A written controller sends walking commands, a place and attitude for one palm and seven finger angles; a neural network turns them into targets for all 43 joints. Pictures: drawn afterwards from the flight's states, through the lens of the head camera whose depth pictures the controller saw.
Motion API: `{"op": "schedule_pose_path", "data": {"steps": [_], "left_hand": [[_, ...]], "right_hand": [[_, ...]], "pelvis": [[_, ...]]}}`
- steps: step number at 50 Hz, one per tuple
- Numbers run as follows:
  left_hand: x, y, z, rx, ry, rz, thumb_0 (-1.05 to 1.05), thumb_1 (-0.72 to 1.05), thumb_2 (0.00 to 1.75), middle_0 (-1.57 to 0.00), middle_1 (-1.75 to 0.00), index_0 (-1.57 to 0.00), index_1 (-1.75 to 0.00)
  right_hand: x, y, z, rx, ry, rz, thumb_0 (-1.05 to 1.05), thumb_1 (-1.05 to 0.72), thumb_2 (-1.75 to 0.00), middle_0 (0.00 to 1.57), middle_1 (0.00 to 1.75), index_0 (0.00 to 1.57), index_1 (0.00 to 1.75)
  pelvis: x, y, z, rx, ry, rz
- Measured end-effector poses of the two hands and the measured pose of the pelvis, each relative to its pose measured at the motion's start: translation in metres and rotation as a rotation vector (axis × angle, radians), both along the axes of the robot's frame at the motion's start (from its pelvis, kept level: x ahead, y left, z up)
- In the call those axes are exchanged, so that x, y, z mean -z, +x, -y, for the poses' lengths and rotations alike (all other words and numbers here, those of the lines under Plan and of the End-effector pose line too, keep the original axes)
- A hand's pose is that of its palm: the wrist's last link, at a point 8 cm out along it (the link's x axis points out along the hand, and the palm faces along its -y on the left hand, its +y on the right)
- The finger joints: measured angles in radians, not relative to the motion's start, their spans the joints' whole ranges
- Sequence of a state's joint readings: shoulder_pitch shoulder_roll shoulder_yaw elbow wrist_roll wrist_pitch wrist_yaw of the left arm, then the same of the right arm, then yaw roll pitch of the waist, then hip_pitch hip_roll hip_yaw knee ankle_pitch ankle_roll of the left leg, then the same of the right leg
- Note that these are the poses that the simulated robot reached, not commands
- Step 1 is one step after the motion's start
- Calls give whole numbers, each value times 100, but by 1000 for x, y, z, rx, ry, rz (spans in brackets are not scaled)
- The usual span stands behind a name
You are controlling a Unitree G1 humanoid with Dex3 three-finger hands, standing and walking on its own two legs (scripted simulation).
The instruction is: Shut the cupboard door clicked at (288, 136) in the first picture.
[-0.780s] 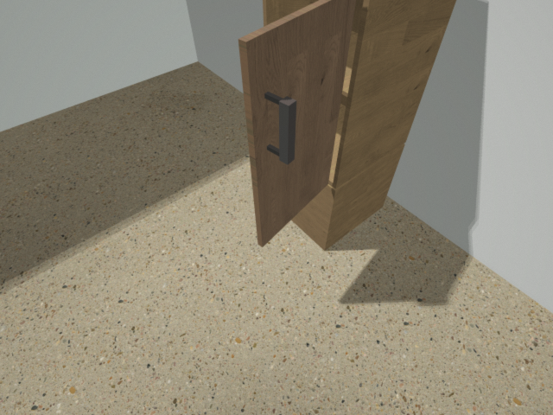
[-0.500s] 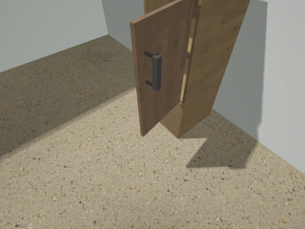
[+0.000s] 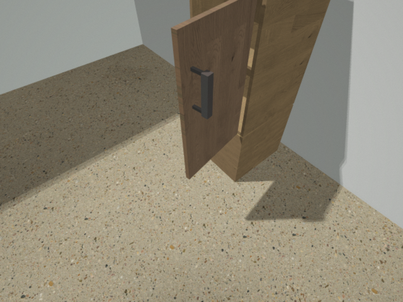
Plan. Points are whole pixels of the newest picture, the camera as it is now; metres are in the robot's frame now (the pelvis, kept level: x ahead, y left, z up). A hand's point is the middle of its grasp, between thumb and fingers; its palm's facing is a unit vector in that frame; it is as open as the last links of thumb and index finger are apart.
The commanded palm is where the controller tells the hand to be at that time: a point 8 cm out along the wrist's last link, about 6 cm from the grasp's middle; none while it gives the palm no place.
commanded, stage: look at it before walking up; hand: left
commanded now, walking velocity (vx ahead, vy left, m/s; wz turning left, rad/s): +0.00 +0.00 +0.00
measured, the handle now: (201, 93) +0.63 +0.04 +0.06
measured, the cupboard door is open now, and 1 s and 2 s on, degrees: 100 100 100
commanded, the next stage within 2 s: walk around to get in front in 0.06 s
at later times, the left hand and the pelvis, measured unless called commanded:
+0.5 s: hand out of the picture +0.02 +0.20 -0.19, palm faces -0.07 -0.98 -0.21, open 7.4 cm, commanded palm none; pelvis -0.01 +0.01 -0.01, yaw -8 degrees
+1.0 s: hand out of the picture +0.12 +0.16 -0.18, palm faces -0.37 -0.89 -0.25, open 7.4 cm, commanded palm none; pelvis -0.02 -0.01 -0.01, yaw -25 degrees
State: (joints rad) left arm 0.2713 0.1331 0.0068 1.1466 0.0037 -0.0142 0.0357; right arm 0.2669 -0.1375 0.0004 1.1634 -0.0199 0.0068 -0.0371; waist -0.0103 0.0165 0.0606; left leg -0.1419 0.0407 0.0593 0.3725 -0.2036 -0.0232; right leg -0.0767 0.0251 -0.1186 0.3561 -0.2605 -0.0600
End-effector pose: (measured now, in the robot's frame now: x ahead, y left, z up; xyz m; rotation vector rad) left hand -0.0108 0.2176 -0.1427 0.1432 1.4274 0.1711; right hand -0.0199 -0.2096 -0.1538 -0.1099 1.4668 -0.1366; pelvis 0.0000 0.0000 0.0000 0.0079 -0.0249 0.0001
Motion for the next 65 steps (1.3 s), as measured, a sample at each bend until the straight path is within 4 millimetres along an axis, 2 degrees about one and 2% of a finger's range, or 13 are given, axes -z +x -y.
{"op": "schedule_pose_path", "data": {"steps": [13, 19, 24, 28, 33, 36, 39, 44, 49, 52, 55, 58, 65], "left_hand": [[1, 0, -3, 7, -1, -11, 0, 90, 90, -20, -30, -20, -30], [8, 7, -12, 36, -2, -35, 0, 90, 90, -20, -30, -20, -30], [12, 29, -27, 86, 7, -15, 0, 90, 90, -20, -30, -20, -30], [7, 62, -34, 147, 32, 34, 0, 90, 90, -20, -30, -20, -30], [-7, 110, -24, 231, 64, 146, 0, 91, 90, -20, -30, -20, -30], [-6, 132, -13, 288, 92, 215, 0, 91, 90, -20, -30, -20, -30], [-10, 138, -3, 328, 106, 219, 0, 91, 90, -20, -30, -20, -30], [-11, 137, 9, 393, 90, 162, 0, 90, 90, -20, -30, -20, -30], [-4, 142, 16, 443, 42, 129, 0, 90, 90, -20, -30, -20, -30], [7, 153, 16, 464, 12, 122, 0, 90, 90, -20, -30, -20, -30], [17, 169, 19, 492, -15, 129, 0, 90, 90, -20, -30, -20, -30], [12, 187, 28, 524, -33, 151, 1, 90, 90, -20, -30, -20, -30], [-2, 226, 72, 672, -40, 203, 0, 91, 90, -20, -30, -20, -30]], "right_hand": [[0, 2, 2, 12, -14, 5, 1, -91, -90, 20, 30, 20, 30], [3, 2, 7, 80, -48, 32, 1, -91, -90, 20, 30, 20, 30], [1, 1, 11, 125, -86, 69, 1, -91, -90, 20, 30, 20, 30], [1, -7, 17, 145, -98, 97, 1, -91, -90, 20, 30, 20, 30], [8, -19, 33, 171, -83, 98, 1, -91, -90, 20, 30, 20, 30], [21, -23, 49, 208, -74, 107, 1, -91, -90, 20, 30, 20, 30], [19, -17, 65, 243, -89, 123, 1, -91, -90, 20, 30, 20, 30], [-2, 4, 80, 298, -128, 228, 1, -91, -90, 20, 30, 20, 30], [-19, 20, 81, 335, -165, 307, 1, -91, -90, 20, 30, 20, 30], [-24, 20, 75, 355, -197, 334, 1, -91, -90, 20, 30, 20, 30], [-24, 7, 66, 356, -224, 316, 1, -91, -90, 20, 30, 20, 30], [-27, -17, 55, 370, -215, 250, 1, -91, -90, 20, 30, 20, 30], [-17, -85, 44, 509, -173, 134, 1, -91, -90, 20, 30, 20, 30]], "pelvis": [[1, -1, -2, 19, -3, -5], [7, -5, -6, 72, -11, -14], [11, -9, -12, 118, -4, -25], [12, -15, -12, 166, 6, -33], [13, -20, -1, 215, 1, -34], [24, -22, 12, 243, 13, -39], [21, -26, 15, 280, 10, -34], [10, -25, 16, 357, 25, -41], [7, -19, 11, 422, 25, -55], [12, -12, 4, 458, 10, -66], [17, -10, 0, 484, -1, -66], [11, -10, 2, 510, -7, -65], [8, -12, 15, 605, -25, -67]]}}
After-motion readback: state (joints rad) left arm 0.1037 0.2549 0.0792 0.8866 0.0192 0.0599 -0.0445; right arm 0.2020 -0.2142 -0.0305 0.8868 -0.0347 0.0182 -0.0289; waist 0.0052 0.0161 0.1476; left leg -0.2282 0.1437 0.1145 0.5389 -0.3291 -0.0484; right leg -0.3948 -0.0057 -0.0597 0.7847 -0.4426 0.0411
